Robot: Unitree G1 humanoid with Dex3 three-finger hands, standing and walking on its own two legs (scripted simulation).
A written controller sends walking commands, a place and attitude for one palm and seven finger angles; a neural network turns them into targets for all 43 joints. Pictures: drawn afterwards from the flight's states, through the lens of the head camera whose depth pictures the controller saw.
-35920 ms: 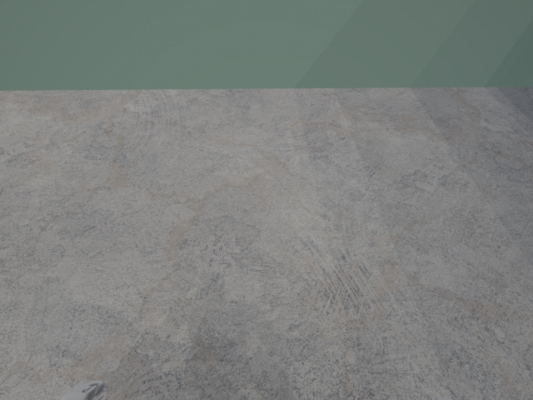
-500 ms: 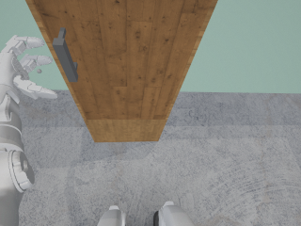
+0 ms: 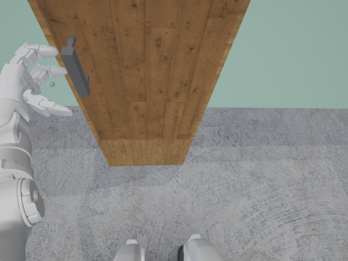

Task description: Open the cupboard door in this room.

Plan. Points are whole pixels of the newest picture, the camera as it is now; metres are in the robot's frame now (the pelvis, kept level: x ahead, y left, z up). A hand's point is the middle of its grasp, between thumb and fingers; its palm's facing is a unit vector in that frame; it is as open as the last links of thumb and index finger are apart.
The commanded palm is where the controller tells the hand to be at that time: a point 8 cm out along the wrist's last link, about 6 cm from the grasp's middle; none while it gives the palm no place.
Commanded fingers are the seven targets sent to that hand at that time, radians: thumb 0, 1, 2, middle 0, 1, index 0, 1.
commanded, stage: slide the fingers in behind the handle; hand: left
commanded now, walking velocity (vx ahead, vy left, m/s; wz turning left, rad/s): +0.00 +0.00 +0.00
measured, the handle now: (78, 67) +0.53 +0.20 +0.08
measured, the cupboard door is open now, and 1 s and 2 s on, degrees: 0 0 0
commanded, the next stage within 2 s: close the thumb around the handle in 1.32 s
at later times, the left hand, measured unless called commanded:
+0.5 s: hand (67, 86) +0.47 +0.21 +0.09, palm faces +0.00 -1.00 +0.00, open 14.0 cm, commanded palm +0.45 +0.25 +0.08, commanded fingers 0.00 -0.50 0.30 -0.30 -1.20 -0.30 -1.20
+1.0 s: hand (82, 87) +0.47 +0.18 +0.09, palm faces +0.01 -1.00 +0.00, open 14.0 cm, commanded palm +0.45 +0.23 +0.08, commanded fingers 0.00 -0.50 0.30 -0.30 -1.20 -0.30 -1.20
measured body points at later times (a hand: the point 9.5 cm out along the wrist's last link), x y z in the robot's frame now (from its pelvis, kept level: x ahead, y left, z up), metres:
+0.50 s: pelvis +0.00 -0.01 +0.00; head +0.10 +0.02 +0.44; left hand +0.46 +0.27 +0.09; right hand +0.04 -0.27 -0.11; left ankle -0.01 +0.09 -0.68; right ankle +0.02 -0.13 -0.68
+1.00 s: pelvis -0.01 -0.01 +0.00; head +0.09 +0.01 +0.44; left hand +0.46 +0.24 +0.09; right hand +0.02 -0.27 -0.11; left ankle -0.01 +0.09 -0.68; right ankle +0.02 -0.13 -0.68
